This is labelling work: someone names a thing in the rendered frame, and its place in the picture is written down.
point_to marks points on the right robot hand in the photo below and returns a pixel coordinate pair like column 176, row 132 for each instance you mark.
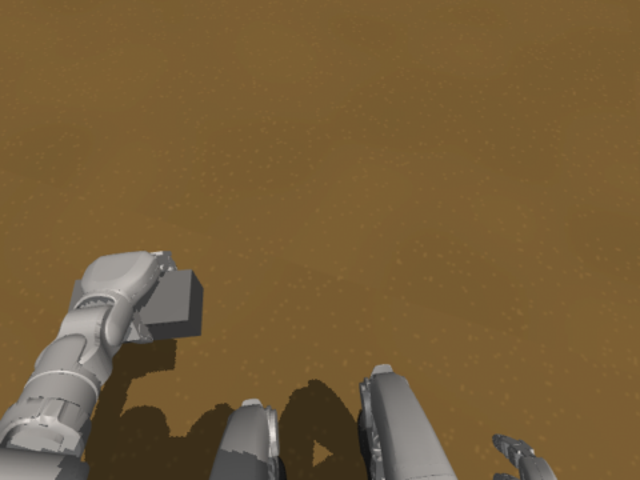
column 522, row 457

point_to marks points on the right robot foot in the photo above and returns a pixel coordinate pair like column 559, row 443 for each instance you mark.
column 364, row 447

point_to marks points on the carton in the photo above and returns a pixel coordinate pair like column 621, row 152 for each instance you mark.
column 172, row 308

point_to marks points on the left robot hand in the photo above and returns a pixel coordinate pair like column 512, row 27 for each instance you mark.
column 132, row 275

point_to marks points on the left robot arm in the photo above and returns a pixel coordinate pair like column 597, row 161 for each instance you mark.
column 43, row 435

